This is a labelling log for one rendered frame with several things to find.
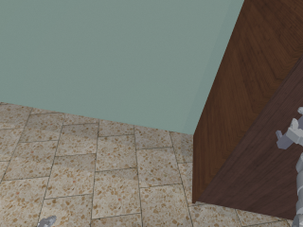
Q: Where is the handle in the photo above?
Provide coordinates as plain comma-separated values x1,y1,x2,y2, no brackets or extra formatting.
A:
276,115,303,149

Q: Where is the right robot hand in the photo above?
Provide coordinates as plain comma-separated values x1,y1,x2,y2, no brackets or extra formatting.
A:
286,107,303,147

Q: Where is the robot right upper arm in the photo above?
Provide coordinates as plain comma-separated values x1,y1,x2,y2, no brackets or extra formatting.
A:
291,214,303,227

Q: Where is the wardrobe door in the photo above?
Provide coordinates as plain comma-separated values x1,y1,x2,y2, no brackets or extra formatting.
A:
197,53,303,220

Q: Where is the left robot hand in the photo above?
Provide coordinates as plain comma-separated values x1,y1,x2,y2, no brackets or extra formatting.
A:
37,216,57,227

